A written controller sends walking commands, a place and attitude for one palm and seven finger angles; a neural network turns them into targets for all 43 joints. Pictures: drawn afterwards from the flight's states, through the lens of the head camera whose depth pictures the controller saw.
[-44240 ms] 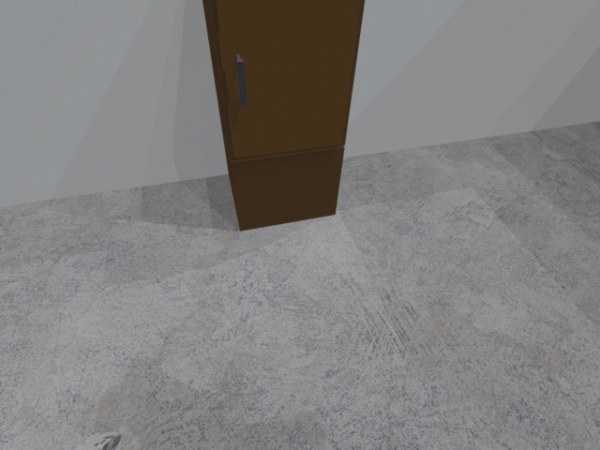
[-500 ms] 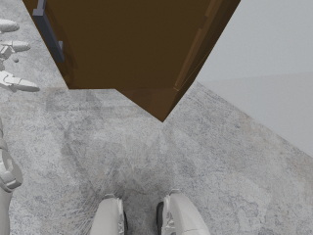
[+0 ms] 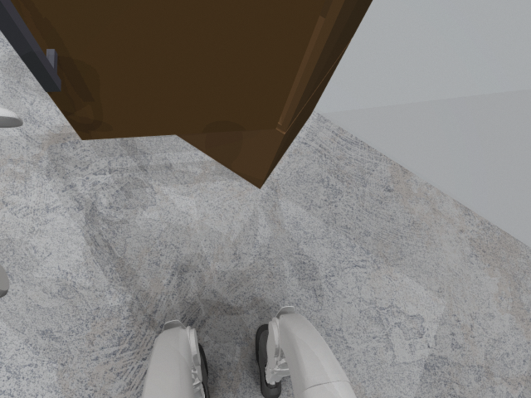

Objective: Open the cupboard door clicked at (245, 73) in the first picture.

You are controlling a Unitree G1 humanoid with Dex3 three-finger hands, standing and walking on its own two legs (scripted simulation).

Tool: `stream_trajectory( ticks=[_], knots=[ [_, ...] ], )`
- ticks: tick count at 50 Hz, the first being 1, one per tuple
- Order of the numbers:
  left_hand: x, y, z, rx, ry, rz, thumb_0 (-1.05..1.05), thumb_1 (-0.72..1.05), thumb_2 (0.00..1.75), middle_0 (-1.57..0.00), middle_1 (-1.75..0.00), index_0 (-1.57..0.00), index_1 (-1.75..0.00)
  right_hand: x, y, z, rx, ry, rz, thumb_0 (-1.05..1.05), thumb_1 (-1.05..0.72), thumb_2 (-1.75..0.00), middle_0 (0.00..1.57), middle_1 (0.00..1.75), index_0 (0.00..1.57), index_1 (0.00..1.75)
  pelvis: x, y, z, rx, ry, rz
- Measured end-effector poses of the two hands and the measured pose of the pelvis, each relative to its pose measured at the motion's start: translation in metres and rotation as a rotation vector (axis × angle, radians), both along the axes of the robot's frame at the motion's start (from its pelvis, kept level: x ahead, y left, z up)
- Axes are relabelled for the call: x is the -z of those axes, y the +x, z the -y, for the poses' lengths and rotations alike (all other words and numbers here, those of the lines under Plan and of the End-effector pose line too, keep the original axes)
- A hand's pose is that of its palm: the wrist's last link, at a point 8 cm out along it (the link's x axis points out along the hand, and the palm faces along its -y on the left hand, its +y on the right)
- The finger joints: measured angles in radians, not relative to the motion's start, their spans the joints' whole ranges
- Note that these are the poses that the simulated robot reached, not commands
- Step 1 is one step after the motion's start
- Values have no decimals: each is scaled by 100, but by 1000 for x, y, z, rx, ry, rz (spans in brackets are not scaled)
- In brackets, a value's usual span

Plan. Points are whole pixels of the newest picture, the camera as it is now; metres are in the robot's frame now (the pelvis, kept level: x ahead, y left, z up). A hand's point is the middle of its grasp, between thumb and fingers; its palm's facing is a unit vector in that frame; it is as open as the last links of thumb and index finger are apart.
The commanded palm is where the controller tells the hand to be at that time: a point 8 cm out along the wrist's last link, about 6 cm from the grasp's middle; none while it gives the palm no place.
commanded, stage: move the hooked fingers beside the handle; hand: left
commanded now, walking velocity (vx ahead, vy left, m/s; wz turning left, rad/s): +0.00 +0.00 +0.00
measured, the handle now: (27, 33) +0.58 +0.25 +0.07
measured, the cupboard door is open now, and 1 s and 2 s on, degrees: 41 41 40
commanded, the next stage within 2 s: slide the fingers in behind the handle in 0.50 s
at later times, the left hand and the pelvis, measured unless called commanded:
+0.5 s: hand out of the picture +0.52 +0.31 +0.07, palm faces +0.07 -1.00 -0.02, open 13.9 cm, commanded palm +0.52 +0.32 +0.06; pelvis +0.00 +0.01 +0.00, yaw +0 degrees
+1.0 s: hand out of the picture +0.53 +0.29 +0.06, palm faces +0.08 -1.00 -0.01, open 13.9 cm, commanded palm +0.52 +0.30 +0.06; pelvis +0.00 +0.01 +0.00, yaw +0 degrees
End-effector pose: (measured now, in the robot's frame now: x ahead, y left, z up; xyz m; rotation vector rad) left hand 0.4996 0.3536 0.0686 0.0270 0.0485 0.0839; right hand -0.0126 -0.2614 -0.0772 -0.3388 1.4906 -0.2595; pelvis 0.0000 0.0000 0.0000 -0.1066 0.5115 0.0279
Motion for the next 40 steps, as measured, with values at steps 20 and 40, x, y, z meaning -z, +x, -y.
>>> stream_trajectory(
  ticks=[20, 40],
  knots=[
    [-2, -2, -3, 5, 1, 34, -1, -50, 30, -30, -120, -30, -120, -4, 30, 2, -44, -27, 68, 0, -91, -90, 20, 30, 21, 30, -1, 3, -6, -13, -9, 12],
    [-1, 4, 6, 30, -22, 8, -1, -50, 30, -30, -120, -30, -120, -4, 9, -11, -10, -3, 15, 0, -91, -90, 20, 30, 21, 30, -3, 2, -10, -16, -12, 11]
  ],
)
